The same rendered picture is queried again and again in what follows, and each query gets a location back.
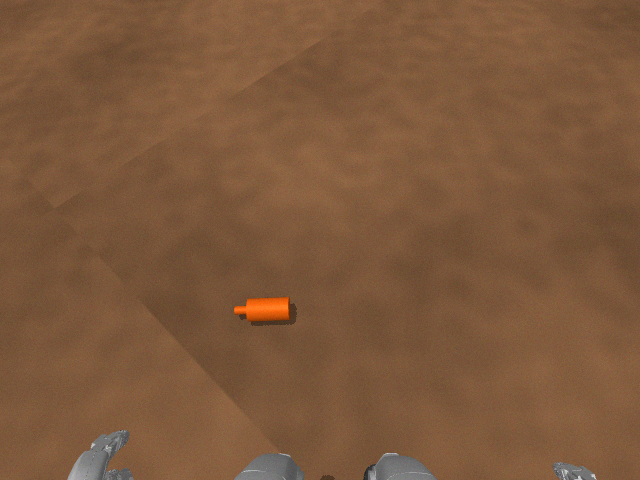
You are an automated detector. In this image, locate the bottle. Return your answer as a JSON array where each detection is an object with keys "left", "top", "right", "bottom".
[{"left": 234, "top": 297, "right": 290, "bottom": 322}]

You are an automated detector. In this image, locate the right robot hand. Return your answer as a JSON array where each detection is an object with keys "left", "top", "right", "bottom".
[{"left": 553, "top": 462, "right": 596, "bottom": 480}]

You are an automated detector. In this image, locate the left robot hand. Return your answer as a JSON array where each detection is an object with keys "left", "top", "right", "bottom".
[{"left": 67, "top": 430, "right": 133, "bottom": 480}]

